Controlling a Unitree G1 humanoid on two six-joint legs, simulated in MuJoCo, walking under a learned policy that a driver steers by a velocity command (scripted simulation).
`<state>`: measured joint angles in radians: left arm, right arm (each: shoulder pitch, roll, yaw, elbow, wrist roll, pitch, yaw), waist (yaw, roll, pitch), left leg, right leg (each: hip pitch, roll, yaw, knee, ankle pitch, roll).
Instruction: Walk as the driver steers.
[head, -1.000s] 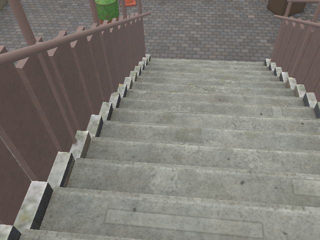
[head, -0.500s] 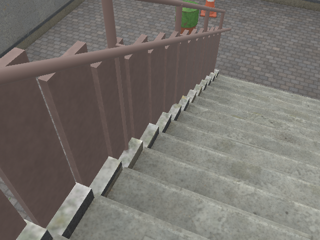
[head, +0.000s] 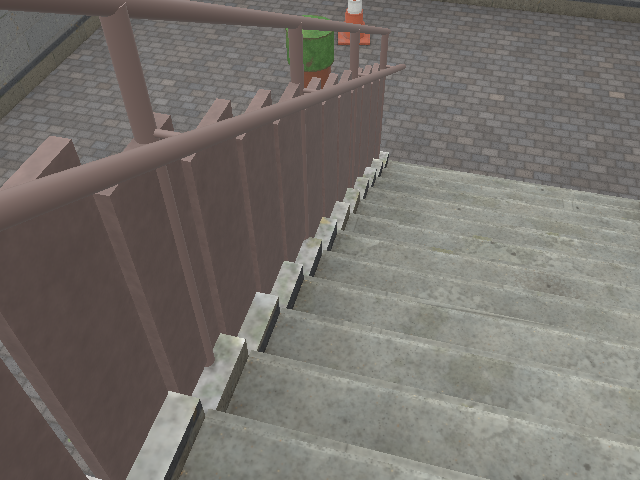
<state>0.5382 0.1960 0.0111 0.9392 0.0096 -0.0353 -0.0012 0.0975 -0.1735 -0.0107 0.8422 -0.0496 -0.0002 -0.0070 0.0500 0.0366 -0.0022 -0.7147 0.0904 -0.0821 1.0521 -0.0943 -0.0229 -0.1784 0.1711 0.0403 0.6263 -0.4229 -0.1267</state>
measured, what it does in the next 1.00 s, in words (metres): goes down, turning right: left foot 0.16 m lower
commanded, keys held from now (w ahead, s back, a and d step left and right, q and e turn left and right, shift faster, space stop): w+e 0.10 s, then e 0.90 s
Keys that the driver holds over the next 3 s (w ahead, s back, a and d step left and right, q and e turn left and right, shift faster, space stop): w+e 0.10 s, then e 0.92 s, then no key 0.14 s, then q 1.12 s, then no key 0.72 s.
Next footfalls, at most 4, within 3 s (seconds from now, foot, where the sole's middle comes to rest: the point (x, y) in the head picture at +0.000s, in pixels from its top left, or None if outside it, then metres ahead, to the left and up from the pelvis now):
0.28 left None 0.36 0.18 -0.91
1.04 right None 0.04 -0.02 -0.75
1.54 left None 0.09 0.18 -0.75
2.00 right None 0.03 -0.03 -0.75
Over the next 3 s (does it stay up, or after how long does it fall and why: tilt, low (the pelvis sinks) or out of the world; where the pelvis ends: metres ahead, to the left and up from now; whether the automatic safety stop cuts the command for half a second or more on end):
stays up -0.02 0.09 0.02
